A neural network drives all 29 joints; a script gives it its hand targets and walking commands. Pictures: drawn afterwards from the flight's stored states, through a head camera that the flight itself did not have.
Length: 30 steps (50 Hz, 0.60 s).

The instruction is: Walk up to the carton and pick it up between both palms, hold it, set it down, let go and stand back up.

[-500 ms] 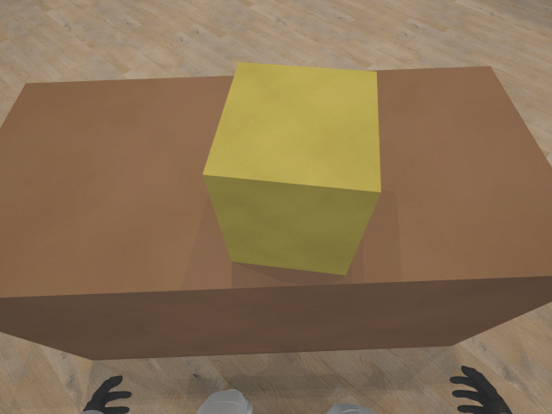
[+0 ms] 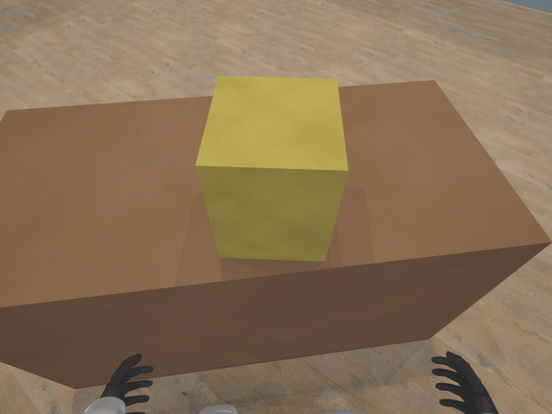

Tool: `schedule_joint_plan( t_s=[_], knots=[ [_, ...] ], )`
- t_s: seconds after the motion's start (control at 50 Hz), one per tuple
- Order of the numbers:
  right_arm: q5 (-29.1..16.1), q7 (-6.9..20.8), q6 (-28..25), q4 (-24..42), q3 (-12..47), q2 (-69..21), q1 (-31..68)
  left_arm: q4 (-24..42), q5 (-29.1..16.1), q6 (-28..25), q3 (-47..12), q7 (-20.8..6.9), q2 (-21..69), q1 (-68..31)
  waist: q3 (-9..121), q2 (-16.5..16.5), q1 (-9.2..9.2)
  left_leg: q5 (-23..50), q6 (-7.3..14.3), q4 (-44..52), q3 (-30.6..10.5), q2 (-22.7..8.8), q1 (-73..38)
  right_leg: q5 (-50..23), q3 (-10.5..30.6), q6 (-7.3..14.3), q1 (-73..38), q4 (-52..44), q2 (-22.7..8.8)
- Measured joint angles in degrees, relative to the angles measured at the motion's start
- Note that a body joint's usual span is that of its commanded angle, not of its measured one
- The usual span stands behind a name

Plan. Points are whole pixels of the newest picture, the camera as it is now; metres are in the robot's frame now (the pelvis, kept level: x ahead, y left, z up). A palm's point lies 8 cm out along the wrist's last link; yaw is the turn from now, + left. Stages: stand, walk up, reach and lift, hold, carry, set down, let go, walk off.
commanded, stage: reach and lift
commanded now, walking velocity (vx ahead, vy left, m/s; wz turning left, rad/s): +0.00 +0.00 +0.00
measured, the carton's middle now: (274, 173) +0.48 +0.03 +0.02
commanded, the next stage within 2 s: none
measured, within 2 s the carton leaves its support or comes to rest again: neither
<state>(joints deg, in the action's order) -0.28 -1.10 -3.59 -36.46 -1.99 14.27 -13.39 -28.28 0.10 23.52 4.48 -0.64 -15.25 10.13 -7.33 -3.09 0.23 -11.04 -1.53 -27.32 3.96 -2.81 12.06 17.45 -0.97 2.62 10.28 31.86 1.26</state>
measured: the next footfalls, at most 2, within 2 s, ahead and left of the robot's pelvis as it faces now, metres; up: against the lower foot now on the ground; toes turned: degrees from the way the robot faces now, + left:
none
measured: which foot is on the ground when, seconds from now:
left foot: down 0.00-1.00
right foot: down 0.00-1.00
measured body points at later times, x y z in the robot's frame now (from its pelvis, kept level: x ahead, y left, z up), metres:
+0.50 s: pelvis +0.01 +0.05 +0.01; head +0.00 +0.06 +0.46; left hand +0.20 +0.27 -0.07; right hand +0.17 -0.21 -0.05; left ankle +0.04 +0.15 -0.73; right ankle +0.00 -0.08 -0.73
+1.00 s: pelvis +0.06 +0.02 +0.01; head +0.04 +0.03 +0.46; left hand +0.22 +0.25 -0.03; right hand +0.22 -0.19 -0.03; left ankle +0.04 +0.15 -0.73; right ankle +0.00 -0.08 -0.73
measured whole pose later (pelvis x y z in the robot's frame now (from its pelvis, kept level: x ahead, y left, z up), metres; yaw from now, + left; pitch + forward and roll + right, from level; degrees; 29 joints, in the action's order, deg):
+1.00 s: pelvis +0.06 +0.02 +0.01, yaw -1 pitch -3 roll +1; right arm -7.7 -1.8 -16.6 -23.9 0.5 7.0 -20.8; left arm -21.8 -8.3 -10.3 -1.9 -0.4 -14.2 20.1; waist -0.7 -1.7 1.8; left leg -11.9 -1.0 -19.0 3.9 -1.4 3.7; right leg 15.8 -0.4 1.2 0.6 19.8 0.4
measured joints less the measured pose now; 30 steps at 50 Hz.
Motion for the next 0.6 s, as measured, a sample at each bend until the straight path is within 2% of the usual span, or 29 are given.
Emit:
schedule_joint_plan(
  t_s=[0.08, 0.16, 0.34, 0.44, 0.6],
  knots=[
    [-0.4, -0.1, 1.7, 6.5, 1.1, -3.1, -0.8, 2.1, -2.0, -1.7, -0.5, 0.6, -1.1, -0.8, -0.4, 0.1, 0.12, 0.3, 0.8, -0.3, 0.5, 0.3, 1.0, -1.0, 1.1, -0.4, 1.5, 0.5, 0.0],
    [-0.2, 0.4, 3.3, 7.9, 0.7, -5.4, 0.1, 3.8, -2.4, -2.2, -1.3, 1.4, -0.7, -2.4, -0.1, 0.7, -0.16, 1.1, 0.8, -0.3, 0.6, 0.4, 1.0, -2.1, 1.3, -0.9, 1.1, -0.6, 0.0],
    [2.3, 2.4, 5.9, 10.3, -3.3, -5.0, 1.1, 3.3, -3.3, -3.7, -3.3, 2.6, 2.1, -3.2, 1.4, 1.3, -0.28, 0.4, 2.5, 0.5, 2.1, 1.5, -1.3, -3.0, 2.3, -2.9, -1.7, -3.3, -1.5],
    [2.1, 4.7, 4.8, 9.3, -5.9, -3.5, 1.4, 4.3, -3.3, -6.8, -4.2, 4.5, 3.5, -0.8, 2.2, 1.3, 0.39, -0.4, 3.2, 1.3, 3.2, 1.9, -3.2, -2.7, 3.4, -3.4, -3.2, -4.3, -1.9],
    [-0.4, 6.7, 0.1, 8.9, -6.0, -2.9, -1.0, 6.8, -3.8, -14.2, -6.2, 6.1, 4.9, 3.6, 4.1, 1.7, 0.75, -0.7, 3.1, 4.6, 3.1, 2.2, -5.9, -3.0, 3.3, -3.6, -6.4, -8.6, -2.0]
  ],
)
